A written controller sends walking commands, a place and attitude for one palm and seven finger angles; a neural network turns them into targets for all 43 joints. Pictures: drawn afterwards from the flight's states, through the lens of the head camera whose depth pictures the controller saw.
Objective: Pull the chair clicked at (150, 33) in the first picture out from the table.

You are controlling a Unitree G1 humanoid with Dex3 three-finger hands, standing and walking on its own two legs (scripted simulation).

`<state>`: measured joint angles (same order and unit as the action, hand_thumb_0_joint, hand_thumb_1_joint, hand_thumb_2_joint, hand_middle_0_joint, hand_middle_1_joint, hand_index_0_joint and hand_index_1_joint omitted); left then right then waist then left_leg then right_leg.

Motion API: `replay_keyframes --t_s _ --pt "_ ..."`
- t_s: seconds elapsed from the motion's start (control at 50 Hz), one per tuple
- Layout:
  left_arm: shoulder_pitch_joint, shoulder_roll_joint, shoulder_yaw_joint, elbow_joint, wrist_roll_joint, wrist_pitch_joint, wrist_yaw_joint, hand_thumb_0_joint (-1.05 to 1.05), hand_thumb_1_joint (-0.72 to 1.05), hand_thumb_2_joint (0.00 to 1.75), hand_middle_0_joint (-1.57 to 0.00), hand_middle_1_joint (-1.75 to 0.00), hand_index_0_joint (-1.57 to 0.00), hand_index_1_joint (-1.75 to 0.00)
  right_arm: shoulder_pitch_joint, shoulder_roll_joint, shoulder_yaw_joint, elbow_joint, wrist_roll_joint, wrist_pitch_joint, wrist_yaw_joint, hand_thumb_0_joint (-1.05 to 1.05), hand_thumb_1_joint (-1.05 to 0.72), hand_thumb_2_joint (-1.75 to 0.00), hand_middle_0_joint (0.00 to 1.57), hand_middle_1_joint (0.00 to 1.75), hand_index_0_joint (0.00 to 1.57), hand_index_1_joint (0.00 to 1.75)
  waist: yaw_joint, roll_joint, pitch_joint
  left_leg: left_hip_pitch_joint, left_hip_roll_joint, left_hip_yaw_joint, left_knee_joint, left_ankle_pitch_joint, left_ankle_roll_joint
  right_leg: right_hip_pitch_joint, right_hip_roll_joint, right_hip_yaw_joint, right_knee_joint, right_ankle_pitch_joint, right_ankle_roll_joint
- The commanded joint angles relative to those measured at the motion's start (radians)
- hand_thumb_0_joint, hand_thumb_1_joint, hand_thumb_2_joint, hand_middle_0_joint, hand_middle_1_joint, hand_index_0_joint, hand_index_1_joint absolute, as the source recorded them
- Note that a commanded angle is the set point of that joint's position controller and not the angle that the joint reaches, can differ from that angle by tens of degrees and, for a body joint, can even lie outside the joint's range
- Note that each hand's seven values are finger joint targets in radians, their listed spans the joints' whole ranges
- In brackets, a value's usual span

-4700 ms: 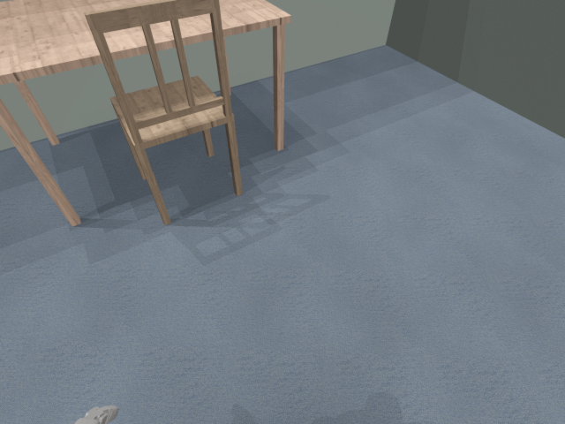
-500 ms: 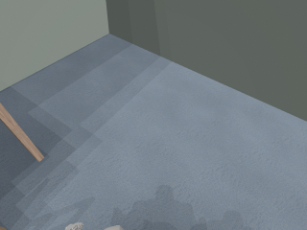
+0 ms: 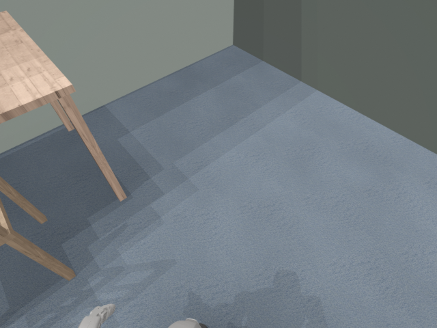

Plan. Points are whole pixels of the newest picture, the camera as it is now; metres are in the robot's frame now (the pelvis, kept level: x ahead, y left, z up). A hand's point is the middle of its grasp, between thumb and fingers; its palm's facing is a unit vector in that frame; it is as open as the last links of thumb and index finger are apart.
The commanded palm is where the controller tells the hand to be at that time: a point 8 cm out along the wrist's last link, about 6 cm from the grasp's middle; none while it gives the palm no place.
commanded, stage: turn to face it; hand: left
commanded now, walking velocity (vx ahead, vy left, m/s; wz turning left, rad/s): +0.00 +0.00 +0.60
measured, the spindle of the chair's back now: out of the picture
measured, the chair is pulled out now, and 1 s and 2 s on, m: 0.00 0.00 0.00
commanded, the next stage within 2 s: take the last steps up to it in 1.04 s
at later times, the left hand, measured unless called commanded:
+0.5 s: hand out of the picture -0.05 +0.27 -0.18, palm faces +0.33 -0.91 -0.24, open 7.4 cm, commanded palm none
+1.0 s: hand out of the picture -0.04 +0.23 -0.13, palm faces +0.52 -0.80 -0.30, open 7.4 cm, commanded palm none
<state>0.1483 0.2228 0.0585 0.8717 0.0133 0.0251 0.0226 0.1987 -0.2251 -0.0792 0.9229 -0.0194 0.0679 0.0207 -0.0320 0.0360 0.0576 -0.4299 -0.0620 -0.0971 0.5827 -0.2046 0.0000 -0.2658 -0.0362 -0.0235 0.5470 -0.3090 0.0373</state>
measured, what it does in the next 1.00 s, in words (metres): steps on the spot, turning left: left foot, then right foot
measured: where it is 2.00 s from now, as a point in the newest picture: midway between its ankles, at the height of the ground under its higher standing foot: outside the picture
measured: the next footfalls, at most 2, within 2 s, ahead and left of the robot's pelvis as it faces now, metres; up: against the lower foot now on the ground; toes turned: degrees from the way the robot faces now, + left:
left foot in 0.38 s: -0.02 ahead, +0.14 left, +0.00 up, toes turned +21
right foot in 0.90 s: +0.06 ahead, -0.08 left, +0.00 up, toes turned +30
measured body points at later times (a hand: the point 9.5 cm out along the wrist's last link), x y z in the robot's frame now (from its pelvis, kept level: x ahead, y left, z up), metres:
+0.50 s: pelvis -0.03 +0.04 +0.00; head +0.00 +0.09 +0.45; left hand -0.07 +0.31 -0.16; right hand +0.15 -0.18 -0.11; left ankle -0.06 +0.13 -0.73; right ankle -0.02 -0.12 -0.66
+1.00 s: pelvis -0.04 -0.01 +0.01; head +0.00 -0.02 +0.46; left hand -0.07 +0.27 -0.11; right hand +0.14 -0.20 -0.15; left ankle -0.09 +0.11 -0.67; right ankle +0.02 -0.10 -0.73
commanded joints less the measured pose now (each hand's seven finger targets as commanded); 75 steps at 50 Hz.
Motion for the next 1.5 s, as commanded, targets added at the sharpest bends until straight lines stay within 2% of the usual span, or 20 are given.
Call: replay_keyframes --t_s 0.0,0.06,0.24,0.32,0.34,0.36,0.38,0.48,0.72,0.82,0.84,0.88,0.92,1.0,1.18,1.26,1.28,1.3,1.32,1.48 --pt "-0.002 0.223 0.046 -0.098 0.011 -0.012 0.024 0.00 0.90 0.90 -0.20 -0.30 -0.20 -0.30 -0.048 -0.141 -0.053 -0.122 -0.005 -0.014 0.003 0.00 -0.90 -0.90 0.20 0.30 0.20 0.30 0.023 -0.215 -0.040 -0.162 0.044 0.008 0.546 -0.274 -0.030 -0.038 -0.423 0.298 -0.374 -0.139 -0.180" --pt "-0.055 0.147 0.022 -0.103 0.007 -0.026 0.014 0.00 0.90 0.90 -0.20 -0.30 -0.20 -0.30 0.002 -0.115 -0.047 -0.067 -0.007 -0.004 0.014 0.00 -0.90 -0.90 0.20 0.30 0.20 0.30 -0.017 -0.221 0.018 -0.167 0.078 0.071 0.656 -0.147 -0.060 -0.019 -0.271 0.074 -0.275 0.106 -0.114" --pt "0.128 0.223 0.043 -0.043 0.021 -0.019 0.007 0.00 0.90 0.90 -0.20 -0.30 -0.20 -0.30 -0.133 -0.083 -0.014 -0.107 0.009 -0.018 0.015 0.00 -0.90 -0.90 0.20 0.30 0.20 0.30 0.085 -0.268 -0.054 -0.028 0.088 0.192 0.233 -0.258 -0.071 0.166 -0.336 -0.022 -0.145 0.432 -0.150" --pt "0.106 0.228 0.052 -0.039 0.007 -0.008 0.002 0.00 0.90 0.90 -0.20 -0.30 -0.20 -0.30 -0.011 -0.126 -0.019 -0.076 0.009 -0.040 0.009 0.00 -0.90 -0.90 0.20 0.30 0.20 0.30 0.024 -0.193 -0.150 0.227 0.078 0.203 -0.131 -0.021 -0.044 0.128 -0.307 -0.124 0.066 0.446 -0.058" --pt "0.111 0.187 0.047 -0.057 -0.002 -0.003 -0.003 0.00 0.90 0.90 -0.20 -0.30 -0.20 -0.30 0.049 -0.210 -0.039 -0.064 0.004 -0.053 0.005 0.00 -0.90 -0.90 0.20 0.30 0.20 0.30 -0.010 0.011 -0.203 0.422 0.205 0.035 -0.203 0.201 0.010 -0.048 -0.237 -0.166 0.248 0.255 0.006" --pt "0.054 0.114 0.024 -0.104 -0.005 -0.002 -0.011 0.00 0.90 0.90 -0.20 -0.30 -0.20 -0.30 0.117 -0.317 -0.067 -0.056 0.005 -0.057 -0.004 0.00 -0.90 -0.90 0.20 0.30 0.20 0.30 -0.056 0.305 -0.200 0.533 0.462 -0.297 -0.204 0.648 0.147 -0.341 -0.108 -0.153 0.453 -0.338 0.078" --pt "-0.017 0.129 0.018 -0.122 0.005 0.010 -0.003 0.00 0.90 0.90 -0.20 -0.30 -0.20 -0.30 0.181 -0.330 -0.065 -0.027 0.010 -0.048 -0.008 0.00 -0.90 -0.90 0.20 0.30 0.20 0.30 -0.080 0.204 -0.201 0.495 0.494 -0.248 -0.172 0.720 0.205 -0.338 -0.112 -0.051 0.555 -0.354 0.060" --pt "0.012 0.125 0.033 -0.053 0.001 0.007 -0.017 0.00 0.90 0.90 -0.20 -0.30 -0.20 -0.30 -0.027 -0.212 -0.027 -0.071 0.001 -0.061 -0.033 0.00 -0.90 -0.90 0.20 0.30 0.20 0.30 0.011 0.124 -0.114 0.328 0.293 -0.116 -0.201 0.472 0.150 -0.291 -0.086 0.006 0.582 -0.119 0.063" --pt "-0.066 0.110 0.020 -0.084 -0.005 0.004 0.001 0.00 0.90 0.90 -0.20 -0.30 -0.20 -0.30 0.051 -0.206 -0.033 -0.054 -0.006 -0.048 -0.030 0.00 -0.90 -0.90 0.20 0.30 0.20 0.30 -0.019 0.117 -0.131 0.348 0.271 -0.292 -0.211 0.405 0.185 -0.203 -0.014 0.037 0.309 -0.140 0.057" --pt "0.045 0.108 0.019 -0.060 -0.012 -0.005 0.009 0.00 0.90 0.90 -0.20 -0.30 -0.20 -0.30 -0.007 -0.191 -0.032 -0.068 -0.003 -0.039 -0.026 0.00 -0.90 -0.90 0.20 0.30 0.20 0.30 0.038 0.110 -0.132 0.177 0.218 -0.302 -0.161 0.322 0.140 0.062 0.023 0.019 0.008 -0.001 0.030" --pt "0.078 0.122 0.023 -0.050 -0.010 -0.013 0.012 0.00 0.90 0.90 -0.20 -0.30 -0.20 -0.30 -0.011 -0.176 -0.031 -0.070 0.003 -0.038 -0.024 0.00 -0.90 -0.90 0.20 0.30 0.20 0.30 0.055 0.065 -0.142 0.114 0.179 -0.276 -0.120 0.233 0.101 0.164 0.005 0.022 -0.133 0.093 0.026" --pt "0.095 0.265 0.048 -0.057 0.014 -0.031 0.021 0.00 0.90 0.90 -0.20 -0.30 -0.20 -0.30 0.013 -0.078 -0.014 -0.098 0.015 -0.040 -0.018 0.00 -0.90 -0.90 0.20 0.30 0.20 0.30 0.065 -0.347 -0.126 -0.182 -0.032 0.005 0.244 -0.318 -0.036 0.309 -0.404 0.421 -0.291 0.187 -0.133" --pt "0.022 0.211 0.033 -0.081 0.005 -0.023 0.022 0.00 0.90 0.90 -0.20 -0.30 -0.20 -0.30 0.016 -0.131 -0.033 -0.073 0.000 -0.017 -0.015 0.00 -0.90 -0.90 0.20 0.30 0.20 0.30 0.028 -0.176 -0.068 -0.099 0.025 -0.028 0.535 -0.296 -0.028 0.047 -0.384 0.297 -0.310 0.091 -0.191" --pt "-0.035 0.137 0.014 -0.079 0.005 -0.029 0.013 0.00 0.90 0.90 -0.20 -0.30 -0.20 -0.30 0.058 -0.100 -0.027 -0.018 -0.004 -0.005 -0.001 0.00 -0.90 -0.90 0.20 0.30 0.20 0.30 -0.008 -0.201 0.022 -0.094 0.063 0.041 0.632 -0.138 -0.048 -0.020 -0.236 0.098 -0.286 0.117 -0.127" --pt "0.193 0.196 0.034 0.039 0.020 -0.039 0.005 0.00 0.90 0.90 -0.20 -0.30 -0.20 -0.30 -0.068 -0.050 0.013 -0.027 0.008 -0.034 -0.007 0.00 -0.90 -0.90 0.20 0.30 0.20 0.30 0.096 -0.241 -0.078 0.020 0.070 0.151 0.181 -0.276 -0.056 0.213 -0.296 0.096 -0.199 0.385 -0.171" --pt "0.157 0.188 0.031 0.065 0.010 -0.037 -0.006 0.00 0.90 0.90 -0.20 -0.30 -0.20 -0.30 0.051 -0.057 0.020 0.022 0.004 -0.065 -0.008 0.00 -0.90 -0.90 0.20 0.30 0.20 0.30 0.035 -0.218 -0.091 0.289 0.050 0.205 -0.133 -0.118 -0.024 0.064 -0.240 0.037 -0.149 0.067 -0.106" --pt "0.143 0.154 0.024 0.062 0.004 -0.033 -0.011 0.00 0.90 0.90 -0.20 -0.30 -0.20 -0.30 0.108 -0.098 0.011 0.041 0.005 -0.075 -0.011 0.00 -0.90 -0.90 0.20 0.30 0.20 0.30 0.004 -0.095 -0.099 0.437 0.106 0.137 -0.224 -0.104 -0.003 -0.068 -0.194 -0.021 -0.045 -0.058 -0.063" --pt "0.133 0.081 0.011 0.039 -0.001 -0.027 -0.018 0.00 0.90 0.90 -0.20 -0.30 -0.20 -0.30 0.177 -0.191 -0.011 0.058 -0.007 -0.081 -0.019 0.00 -0.90 -0.90 0.20 0.30 0.20 0.30 -0.033 0.184 -0.097 0.551 0.329 -0.163 -0.295 -0.187 0.081 -0.291 -0.075 -0.125 0.181 -0.200 -0.007" --pt "0.058 0.052 -0.006 0.005 0.010 -0.030 -0.017 0.00 0.90 0.90 -0.20 -0.30 -0.20 -0.30 0.250 -0.234 -0.017 0.074 -0.008 -0.078 -0.025 0.00 -0.90 -0.90 0.20 0.30 0.20 0.30 -0.067 0.280 -0.034 0.533 0.453 -0.318 -0.381 -0.174 0.172 -0.419 -0.031 -0.123 0.359 -0.312 0.001" --pt "0.113 0.050 -0.008 0.113 0.012 -0.032 -0.045 0.00 0.90 0.90 -0.20 -0.30 -0.20 -0.30 0.160 -0.092 0.029 0.088 0.008 -0.124 -0.047 0.00 -0.90 -0.90 0.20 0.30 0.20 0.30 0.025 0.078 0.075 0.368 0.297 -0.023 -0.417 0.106 0.165 -0.363 -0.087 -0.037 0.512 0.036 0.001"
